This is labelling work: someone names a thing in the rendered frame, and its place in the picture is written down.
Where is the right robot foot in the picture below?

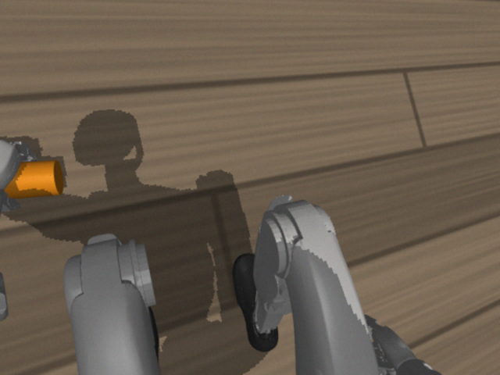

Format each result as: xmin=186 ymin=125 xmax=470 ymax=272
xmin=233 ymin=253 xmax=278 ymax=352

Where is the right robot hand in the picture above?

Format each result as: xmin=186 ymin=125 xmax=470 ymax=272
xmin=364 ymin=315 xmax=416 ymax=375

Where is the right robot arm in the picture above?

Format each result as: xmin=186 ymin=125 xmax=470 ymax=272
xmin=396 ymin=359 xmax=442 ymax=375

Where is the left robot hand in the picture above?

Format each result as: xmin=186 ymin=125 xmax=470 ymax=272
xmin=0 ymin=140 xmax=37 ymax=212

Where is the can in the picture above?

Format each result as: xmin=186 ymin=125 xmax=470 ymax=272
xmin=4 ymin=160 xmax=63 ymax=199

